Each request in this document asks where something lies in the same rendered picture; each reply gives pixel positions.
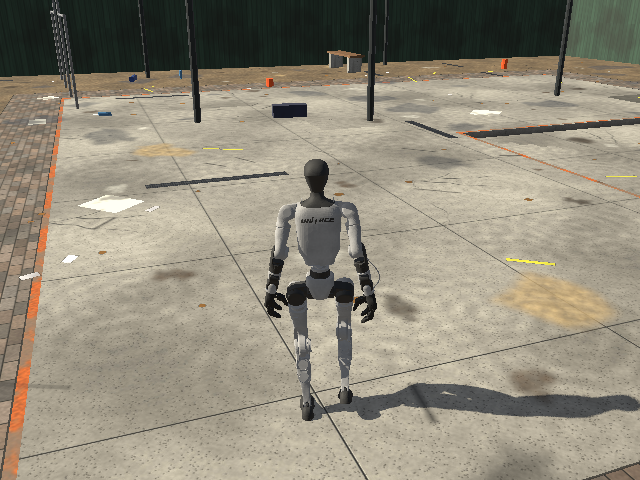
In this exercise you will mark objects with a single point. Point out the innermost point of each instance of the left robot upper arm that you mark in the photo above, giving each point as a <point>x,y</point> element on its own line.
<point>286,213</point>

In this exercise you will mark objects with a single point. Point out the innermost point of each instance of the right robot thigh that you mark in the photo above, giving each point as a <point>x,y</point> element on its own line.
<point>344,296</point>

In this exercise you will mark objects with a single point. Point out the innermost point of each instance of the right robot upper arm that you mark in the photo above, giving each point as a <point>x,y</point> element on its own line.
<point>348,210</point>

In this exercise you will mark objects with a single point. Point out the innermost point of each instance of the left robot thigh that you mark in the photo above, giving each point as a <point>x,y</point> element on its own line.
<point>297,303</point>

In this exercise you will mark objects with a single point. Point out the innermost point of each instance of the robot left forearm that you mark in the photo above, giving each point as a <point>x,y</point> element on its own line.
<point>274,273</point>

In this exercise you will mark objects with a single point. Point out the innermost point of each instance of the robot thigh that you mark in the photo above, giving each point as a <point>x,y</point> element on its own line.
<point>297,303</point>
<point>344,296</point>

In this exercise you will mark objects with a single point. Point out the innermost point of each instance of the robot right hand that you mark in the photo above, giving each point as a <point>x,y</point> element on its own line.
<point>371,307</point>

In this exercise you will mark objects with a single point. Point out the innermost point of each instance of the robot right forearm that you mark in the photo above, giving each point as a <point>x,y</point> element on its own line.
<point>363,273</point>

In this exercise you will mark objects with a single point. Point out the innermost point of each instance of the robot left hand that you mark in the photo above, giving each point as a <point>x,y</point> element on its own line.
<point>270,303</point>

